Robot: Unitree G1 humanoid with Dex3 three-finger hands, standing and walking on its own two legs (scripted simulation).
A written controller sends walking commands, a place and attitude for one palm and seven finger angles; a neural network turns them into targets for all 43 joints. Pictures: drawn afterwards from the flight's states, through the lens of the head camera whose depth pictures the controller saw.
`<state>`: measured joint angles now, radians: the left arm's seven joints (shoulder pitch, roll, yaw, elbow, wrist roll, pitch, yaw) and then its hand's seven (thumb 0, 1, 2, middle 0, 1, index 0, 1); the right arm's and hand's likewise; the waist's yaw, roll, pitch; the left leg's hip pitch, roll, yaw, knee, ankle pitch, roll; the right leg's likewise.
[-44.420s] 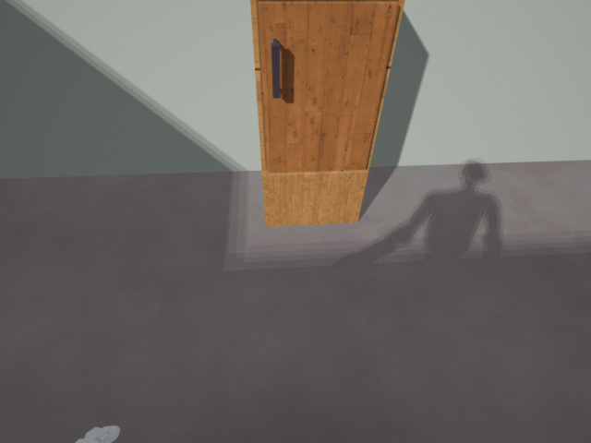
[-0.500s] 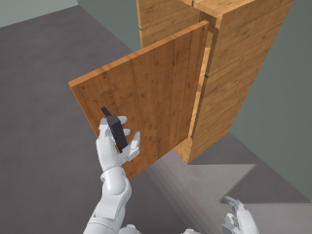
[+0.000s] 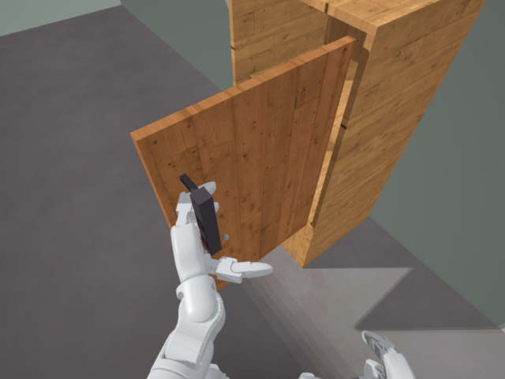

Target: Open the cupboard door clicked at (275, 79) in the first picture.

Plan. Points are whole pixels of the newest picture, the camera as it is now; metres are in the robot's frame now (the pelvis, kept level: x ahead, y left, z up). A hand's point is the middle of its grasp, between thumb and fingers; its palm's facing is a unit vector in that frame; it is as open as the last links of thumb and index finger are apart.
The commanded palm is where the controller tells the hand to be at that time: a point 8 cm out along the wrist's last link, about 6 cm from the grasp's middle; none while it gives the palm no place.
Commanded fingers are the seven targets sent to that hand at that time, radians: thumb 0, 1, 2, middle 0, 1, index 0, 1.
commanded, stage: open thumb and fingers to let go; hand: left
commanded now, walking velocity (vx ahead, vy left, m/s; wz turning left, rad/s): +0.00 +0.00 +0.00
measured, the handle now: (200, 216) +0.36 +0.11 +0.05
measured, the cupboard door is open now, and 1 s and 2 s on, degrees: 91 93 93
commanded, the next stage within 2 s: slide the hand sideways off the handle in 0.04 s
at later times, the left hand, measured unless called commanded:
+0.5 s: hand (228, 264) +0.28 +0.05 +0.06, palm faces -0.13 -0.99 +0.05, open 16.1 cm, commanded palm +0.25 +0.12 +0.05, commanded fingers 0.00 -0.50 0.30 -0.15 -0.30 -0.15 -0.30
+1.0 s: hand (185, 291) +0.24 +0.11 +0.05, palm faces -0.06 -1.00 -0.02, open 16.2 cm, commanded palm +0.21 +0.17 +0.05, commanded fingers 0.00 -0.50 0.30 -0.15 -0.30 -0.15 -0.30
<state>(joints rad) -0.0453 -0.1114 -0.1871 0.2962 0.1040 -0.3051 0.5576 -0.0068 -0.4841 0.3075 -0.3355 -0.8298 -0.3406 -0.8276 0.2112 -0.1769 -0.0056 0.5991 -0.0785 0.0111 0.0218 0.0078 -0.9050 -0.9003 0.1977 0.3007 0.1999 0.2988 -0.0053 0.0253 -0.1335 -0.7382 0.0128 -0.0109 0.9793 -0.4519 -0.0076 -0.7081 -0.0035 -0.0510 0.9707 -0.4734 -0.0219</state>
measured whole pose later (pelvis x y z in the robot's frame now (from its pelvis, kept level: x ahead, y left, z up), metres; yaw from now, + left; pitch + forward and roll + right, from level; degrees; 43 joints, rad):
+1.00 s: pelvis +0.00 +0.00 -0.01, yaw +0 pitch +11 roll +0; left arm 0.29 0.14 -0.06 -0.01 -0.13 -0.34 -0.08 -0.01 -0.50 0.30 -0.18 -0.32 -0.18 -0.31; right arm 0.22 -0.22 0.02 0.48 0.00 -0.06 -0.02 0.01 -0.90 -0.90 0.20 0.30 0.20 0.30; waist 0.00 0.03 -0.11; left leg -0.76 0.02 -0.02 1.03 -0.48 -0.01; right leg -0.73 0.00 -0.06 1.03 -0.50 -0.03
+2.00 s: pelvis +0.00 +0.01 +0.01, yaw +0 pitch +6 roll -2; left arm 0.52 0.29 0.14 -0.36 -0.20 -0.14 -0.15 -0.01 -0.44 0.33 -0.16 -0.30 -0.15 -0.30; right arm 0.28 -0.23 0.05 0.47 0.03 -0.14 -0.08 0.01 -0.90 -0.90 0.20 0.30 0.20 0.30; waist 0.03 0.05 -0.11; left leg -0.57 0.01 -0.02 0.93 -0.45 0.01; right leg -0.52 0.00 -0.06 0.87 -0.45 0.00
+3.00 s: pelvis +0.03 +0.00 +0.06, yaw -1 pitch -4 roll +0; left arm 0.47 0.34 0.32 -0.37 -0.05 -0.06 0.11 0.02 0.88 0.89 -0.21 -0.30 -0.21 -0.30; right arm 0.19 -0.23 0.02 0.65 -0.01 -0.10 -0.08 0.01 -0.90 -0.90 0.20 0.30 0.20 0.30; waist 0.07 0.06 0.02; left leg -0.08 0.02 0.02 0.40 -0.25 0.00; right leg -0.05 0.01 -0.02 0.37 -0.25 -0.01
